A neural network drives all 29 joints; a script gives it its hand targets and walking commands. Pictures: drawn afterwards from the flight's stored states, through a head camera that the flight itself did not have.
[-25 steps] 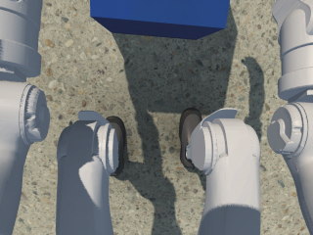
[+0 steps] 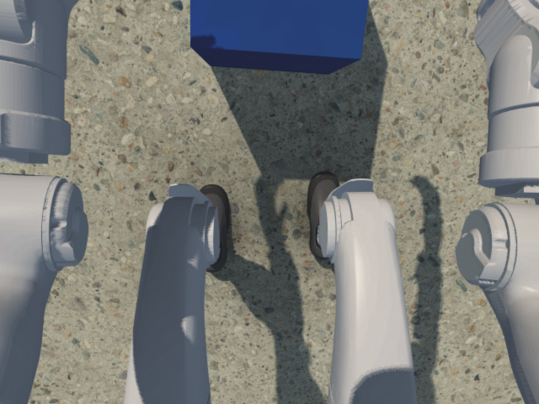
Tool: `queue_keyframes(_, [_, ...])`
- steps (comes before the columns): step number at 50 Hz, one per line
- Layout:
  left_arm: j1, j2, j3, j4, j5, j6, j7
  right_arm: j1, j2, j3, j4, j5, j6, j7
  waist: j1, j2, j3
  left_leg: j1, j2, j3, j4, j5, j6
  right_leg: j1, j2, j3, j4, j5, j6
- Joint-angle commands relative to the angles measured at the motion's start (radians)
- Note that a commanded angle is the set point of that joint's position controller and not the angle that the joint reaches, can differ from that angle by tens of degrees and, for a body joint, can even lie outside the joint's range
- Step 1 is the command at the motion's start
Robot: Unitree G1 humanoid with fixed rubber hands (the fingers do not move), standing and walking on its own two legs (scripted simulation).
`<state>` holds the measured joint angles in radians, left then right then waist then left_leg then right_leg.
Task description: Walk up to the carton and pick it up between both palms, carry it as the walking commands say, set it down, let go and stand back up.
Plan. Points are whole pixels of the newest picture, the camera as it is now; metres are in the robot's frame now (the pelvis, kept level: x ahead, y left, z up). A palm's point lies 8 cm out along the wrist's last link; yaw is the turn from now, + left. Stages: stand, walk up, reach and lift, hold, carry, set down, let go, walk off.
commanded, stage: set down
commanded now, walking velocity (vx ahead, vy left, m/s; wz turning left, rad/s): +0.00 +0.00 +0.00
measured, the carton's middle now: out of the picture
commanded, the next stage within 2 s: let go in 0.46 s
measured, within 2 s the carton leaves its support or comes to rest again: neither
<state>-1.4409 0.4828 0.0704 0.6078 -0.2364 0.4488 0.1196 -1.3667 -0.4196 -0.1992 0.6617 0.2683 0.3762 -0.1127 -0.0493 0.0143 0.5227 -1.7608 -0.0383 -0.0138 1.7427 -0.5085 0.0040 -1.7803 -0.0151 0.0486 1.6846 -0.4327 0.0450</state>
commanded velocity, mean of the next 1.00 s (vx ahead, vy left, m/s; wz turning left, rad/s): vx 0.00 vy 0.00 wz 0.00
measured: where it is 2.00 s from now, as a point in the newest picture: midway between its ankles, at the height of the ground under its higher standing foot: (267, 236)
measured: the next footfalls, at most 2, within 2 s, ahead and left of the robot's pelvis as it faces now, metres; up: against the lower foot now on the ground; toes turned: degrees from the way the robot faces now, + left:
none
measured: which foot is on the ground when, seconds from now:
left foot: down 0.00-1.00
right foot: down 0.00-1.00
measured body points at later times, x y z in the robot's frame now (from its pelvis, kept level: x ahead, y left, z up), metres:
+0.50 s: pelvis +0.02 +0.00 +0.12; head +0.39 -0.02 +0.37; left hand +0.62 +0.17 +0.01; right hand +0.59 -0.24 +0.01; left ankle +0.12 +0.11 -0.48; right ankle +0.14 -0.15 -0.48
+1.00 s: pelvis +0.03 +0.00 +0.18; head +0.27 -0.01 +0.55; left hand +0.42 +0.21 +0.09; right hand +0.40 -0.27 +0.09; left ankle +0.12 +0.11 -0.48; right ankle +0.14 -0.15 -0.48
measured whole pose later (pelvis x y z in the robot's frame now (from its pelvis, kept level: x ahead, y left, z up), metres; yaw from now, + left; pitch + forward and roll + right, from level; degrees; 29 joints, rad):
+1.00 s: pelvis +0.03 +0.00 +0.18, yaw -1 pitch +15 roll -1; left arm -0.49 0.34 0.07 0.31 -0.11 0.37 0.02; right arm -0.47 -0.37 -0.17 0.35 0.14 0.34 0.05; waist -0.03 0.02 0.33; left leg -0.96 -0.02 -0.01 1.03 -0.34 0.01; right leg -0.98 -0.02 0.05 0.97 -0.26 0.05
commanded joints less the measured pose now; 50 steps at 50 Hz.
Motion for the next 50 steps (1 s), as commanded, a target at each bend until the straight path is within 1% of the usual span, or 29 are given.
queue_keyframes(1, [-0.504, 0.27, 0.076, -0.199, 0.019, 0.015, -0.011, -0.51, -0.332, -0.083, -0.423, -0.011, 0.032, -0.013, -0.037, 0.053, -2.381, 1.038, -0.064, 0.02, -0.322, 0.263, -0.032, 0.799, 0.08, -0.161, -0.261, 0.214, -0.039])
queue_keyframes(4, [-0.476, 0.283, 0.087, -0.213, 0.012, 0.041, -0.008, -0.523, -0.33, -0.079, -0.514, -0.034, 0.056, -0.028, -0.057, -0.007, -2.411, 1.049, -0.065, 0.01, -0.37, 0.25, -0.031, 0.9, 0.082, -0.17, -0.308, 0.235, -0.024])
queue_keyframes(7, [-0.482, 0.298, 0.095, -0.153, 0.024, 0.053, -0.023, -0.473, -0.286, -0.058, -0.406, -0.044, 0.092, -0.037, -0.051, -0.003, -2.336, 0.982, -0.069, 0.025, -0.423, 0.212, -0.031, 0.955, 0.078, -0.152, -0.356, 0.237, -0.022])
queue_keyframes(8, [-0.468, 0.304, 0.126, -0.138, 0.047, 0.047, -0.03, -0.45, -0.259, -0.049, -0.372, -0.05, 0.096, -0.044, -0.006, -0.014, -2.339, 0.998, -0.074, 0.04, -0.439, 0.221, -0.028, 0.991, 0.086, -0.126, -0.383, 0.24, -0.03])
queue_keyframes(9, [-0.451, 0.313, 0.129, -0.128, 0.063, 0.045, -0.032, -0.401, -0.247, -0.048, -0.319, -0.056, 0.101, -0.036, -0.023, -0.013, -2.279, 0.975, -0.066, 0.031, -0.465, 0.224, -0.03, 0.996, 0.077, -0.128, -0.391, 0.255, -0.027])
queue_keyframes(10, [-0.427, 0.316, 0.143, -0.13, 0.062, 0.036, -0.041, -0.422, -0.246, -0.043, -0.413, -0.059, 0.091, -0.039, -0.019, -0.034, -2.296, 0.981, -0.067, 0.034, -0.476, 0.225, -0.025, 1.038, 0.08, -0.116, -0.421, 0.264, -0.022])
queue_keyframes(11, [-0.409, 0.312, 0.129, -0.053, 0.062, 0.039, -0.048, -0.415, -0.224, -0.042, -0.339, -0.066, 0.097, -0.037, -0.016, -0.022, -2.217, 0.939, -0.071, 0.028, -0.489, 0.225, -0.027, 1.005, 0.08, -0.127, -0.42, 0.255, -0.017])
queue_keyframes(16, [-0.295, 0.272, 0.143, -0.108, 0.072, 0.007, -0.074, -0.307, -0.204, -0.033, -0.396, -0.088, 0.063, -0.027, -0.014, -0.018, -2.321, 1.095, -0.074, 0.016, -0.563, 0.45, -0.025, 1.192, 0.089, -0.091, -0.496, 0.517, -0.022])
queue_keyframes(17, [-0.316, 0.269, 0.143, -0.102, 0.072, 0.002, -0.076, -0.307, -0.206, -0.028, -0.368, -0.094, 0.061, -0.023, -0.026, -0.017, -2.311, 1.07, -0.073, 0.024, -0.571, 0.456, -0.028, 1.211, 0.089, -0.083, -0.505, 0.553, -0.022])
queue_keyframes(20, [-0.223, 0.226, 0.183, 0.111, 0.144, -0.03, -0.092, -0.228, -0.131, -0.037, -0.11, -0.133, 0.03, 0.005, 0.025, -0.015, -1.994, 0.979, -0.062, 0.014, -0.634, 0.431, -0.029, 1.052, 0.079, -0.086, -0.555, 0.481, -0.015])
queue_keyframes(21, [-0.22, 0.224, 0.188, 0.041, 0.147, -0.053, -0.095, -0.219, -0.149, -0.064, -0.196, -0.13, 0.008, 0.014, 0.0, -0.011, -2.119, 1.075, -0.064, 0.024, -0.646, 0.495, -0.038, 1.138, 0.09, -0.071, -0.59, 0.547, -0.016])
queue_keyframes(23, [-0.207, 0.14, 0.16, 0.175, 0.153, -0.082, -0.111, -0.186, -0.095, -0.037, 0.008, -0.167, -0.016, 0.035, 0.003, 0.01, -1.892, 1.01, -0.056, 0.014, -0.677, 0.468, -0.042, 1.035, 0.078, -0.075, -0.619, 0.487, -0.011])
queue_keyframes(25, [-0.162, 0.13, 0.149, 0.108, 0.167, -0.116, -0.111, -0.106, -0.083, -0.059, 0.027, -0.169, -0.048, 0.06, -0.005, 0.06, -1.999, 1.201, -0.049, -0.001, -0.693, 0.611, -0.048, 0.997, 0.092, -0.095, -0.636, 0.517, -0.011])
queue_keyframes(26, [-0.187, 0.138, 0.168, 0.004, 0.163, -0.139, -0.1, -0.125, -0.133, -0.076, -0.093, -0.158, -0.075, 0.062, -0.018, 0.047, -2.104, 1.273, -0.041, 0.002, -0.662, 0.693, -0.058, 1.029, 0.099, -0.098, -0.629, 0.595, -0.018])
queue_keyframes(27, [-0.175, 0.117, 0.144, -0.048, 0.149, -0.149, -0.098, -0.061, -0.094, -0.05, -0.085, -0.153, -0.081, 0.064, -0.008, 0.088, -2.182, 1.352, -0.037, -0.004, -0.664, 0.779, -0.055, 1.031, 0.1, -0.098, -0.621, 0.629, -0.019])
queue_keyframes(28, [-0.157, 0.133, 0.151, -0.088, 0.158, -0.148, -0.087, -0.066, -0.154, -0.073, -0.124, -0.176, -0.087, 0.065, -0.018, 0.082, -2.259, 1.403, -0.031, -0.007, -0.648, 0.795, -0.057, 1.05, 0.109, -0.098, -0.616, 0.607, -0.026])
queue_keyframes(29, [-0.074, 0.098, 0.147, -0.104, 0.156, -0.141, -0.076, 0.007, -0.149, -0.041, -0.151, -0.169, -0.082, 0.072, 0.007, 0.085, -2.367, 1.481, -0.034, -0.002, -0.634, 0.84, -0.06, 1.083, 0.111, -0.096, -0.615, 0.618, -0.038])
queue_keyframes(30, [0.03, 0.083, 0.114, -0.136, 0.141, -0.125, -0.059, 0.099, -0.151, -0.033, -0.163, -0.18, -0.074, 0.082, -0.019, 0.063, -2.462, 1.558, -0.034, -0.013, -0.649, 0.868, -0.058, 1.146, 0.125, -0.12, -0.617, 0.606, -0.039])
queue_keyframes(31, [0.098, 0.082, 0.112, -0.268, 0.148, -0.118, -0.047, 0.178, -0.192, -0.036, -0.296, -0.196, -0.071, 0.081, -0.025, 0.092, -2.59, 1.658, -0.031, -0.021, -0.642, 0.965, -0.058, 1.221, 0.127, -0.101, -0.624, 0.679, -0.044])
queue_keyframes(32, [0.185, 0.087, 0.093, -0.381, 0.133, -0.107, -0.037, 0.244, -0.216, -0.032, -0.421, -0.198, -0.056, 0.081, -0.019, 0.061, -2.727, 1.774, -0.037, -0.037, -0.628, 1.061, -0.047, 1.28, 0.137, -0.112, -0.609, 0.747, -0.036])
queue_keyframes(33, [0.235, 0.081, 0.084, -0.44, 0.13, -0.106, -0.024, 0.277, -0.197, 0.027, -0.514, -0.183, -0.056, 0.084, -0.012, 0.034, -2.689, 1.767, -0.041, -0.035, -0.62, 1.068, -0.047, 1.286, 0.144, -0.103, -0.626, 0.772, -0.04])
queue_keyframes(34, [0.265, 0.089, 0.071, -0.526, 0.134, -0.101, -0.021, 0.329, -0.187, 0.025, -0.552, -0.183, -0.053, 0.085, 0.014, 0.064, -2.652, 1.776, -0.051, -0.043, -0.626, 1.079, -0.039, 1.26, 0.146, -0.092, -0.629, 0.742, -0.041])
queue_keyframes(35, [0.364, 0.082, 0.07, -0.572, 0.139, -0.087, -0.02, 0.419, -0.186, 0.049, -0.582, -0.169, -0.045, 0.096, 0.019, 0.079, -2.613, 1.806, -0.048, -0.043, -0.654, 1.059, -0.035, 1.288, 0.144, -0.085, -0.661, 0.711, -0.043])
queue_keyframes(40, [0.588, 0.004, 0.033, -0.632, 0.092, -0.078, -0.051, 0.561, -0.102, 0.111, -0.716, -0.112, -0.035, 0.145, 0.045, -0.009, -2.178, 1.472, -0.053, 0.003, -0.778, 0.645, -0.021, 1.445, 0.11, -0.068, -0.726, 0.552, -0.03])
queue_keyframes(44, [0.763, -0.073, 0.034, -0.538, 0.117, -0.105, -0.084, 0.728, -0.02, 0.121, -0.598, -0.123, -0.061, 0.172, 0.052, -0.048, -1.806, 1.348, -0.038, 0.027, -0.885, 0.424, -0.031, 1.485, 0.088, -0.065, -0.81, 0.382, -0.025])
queue_keyframes(46, [0.917, -0.114, 0.018, -0.417, 0.154, -0.128, -0.104, 0.915, 0.024, 0.103, -0.469, -0.146, -0.085, 0.195, 0.038, 0.004, -1.665, 1.39, -0.031, 0.018, -0.929, 0.341, -0.036, 1.445, 0.081, -0.081, -0.848, 0.298, -0.022])
queue_keyframes(48, [0.935, -0.123, 0.026, -0.375, 0.174, -0.163, -0.119, 0.967, 0.05, 0.084, -0.395, -0.147, -0.119, 0.201, 0.024, 0.0, -1.487, 1.344, -0.022, 0.027, -0.971, 0.254, -0.043, 1.386, 0.075, -0.073, -0.878, 0.214, -0.023])
queue_keyframes(49, [1.002, -0.136, 0.02, -0.254, 0.185, -0.18, -0.125, 1.006, 0.07, 0.077, -0.306, -0.183, -0.13, 0.203, 0.028, -0.033, -1.286, 1.281, -0.01, 0.013, -1.017, 0.139, -0.032, 1.292, 0.075, -0.09, -0.906, 0.108, -0.01])
queue_keyframes(50, [1.021, -0.135, 0.025, -0.278, 0.217, -0.198, -0.137, 1.049, 0.081, 0.06, -0.308, -0.174, -0.142, 0.209, 0.015, -0.001, -1.219, 1.284, -0.005, 0.01, -1.052, 0.068, -0.03, 1.304, 0.072, -0.082, -0.938, 0.047, -0.021])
